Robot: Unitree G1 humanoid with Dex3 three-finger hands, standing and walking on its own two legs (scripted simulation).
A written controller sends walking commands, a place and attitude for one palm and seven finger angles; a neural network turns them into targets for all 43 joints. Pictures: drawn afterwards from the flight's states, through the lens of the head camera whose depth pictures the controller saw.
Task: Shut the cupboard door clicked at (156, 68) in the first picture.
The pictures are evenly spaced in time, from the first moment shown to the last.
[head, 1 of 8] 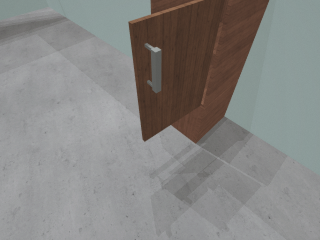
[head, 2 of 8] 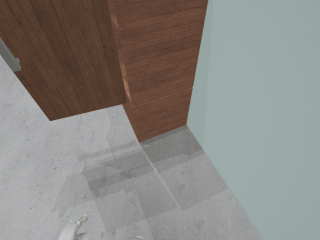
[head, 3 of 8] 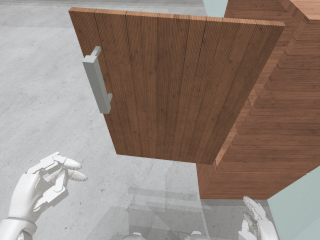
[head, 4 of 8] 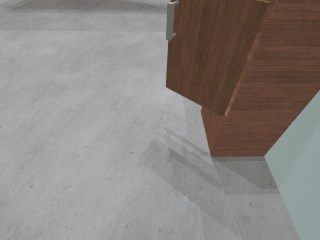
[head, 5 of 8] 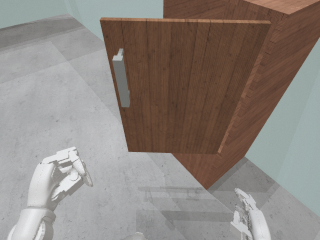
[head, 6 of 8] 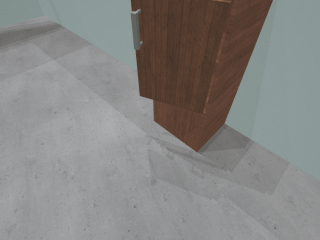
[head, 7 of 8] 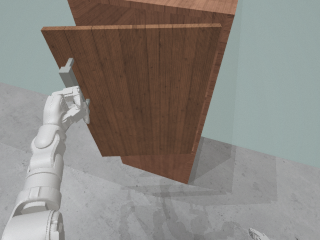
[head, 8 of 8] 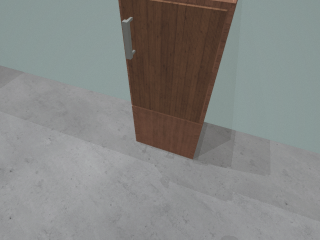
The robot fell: no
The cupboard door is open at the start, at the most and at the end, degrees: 84 84 0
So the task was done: yes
